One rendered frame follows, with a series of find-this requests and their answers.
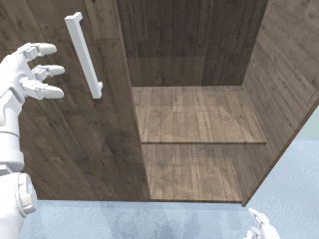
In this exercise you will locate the right robot hand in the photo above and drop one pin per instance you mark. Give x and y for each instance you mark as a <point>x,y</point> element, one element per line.
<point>266,230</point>

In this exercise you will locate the robot left upper arm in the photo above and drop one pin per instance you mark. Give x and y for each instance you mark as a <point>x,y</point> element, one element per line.
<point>18,199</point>

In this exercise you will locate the left robot forearm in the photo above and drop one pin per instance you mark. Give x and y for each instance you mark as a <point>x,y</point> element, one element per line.
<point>11,102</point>

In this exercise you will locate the handle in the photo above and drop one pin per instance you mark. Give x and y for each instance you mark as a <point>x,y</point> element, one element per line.
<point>79,42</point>

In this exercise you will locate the wardrobe door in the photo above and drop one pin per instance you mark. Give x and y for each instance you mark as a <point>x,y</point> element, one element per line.
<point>77,148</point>

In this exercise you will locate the left robot hand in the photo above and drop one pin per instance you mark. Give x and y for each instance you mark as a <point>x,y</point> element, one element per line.
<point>14,69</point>

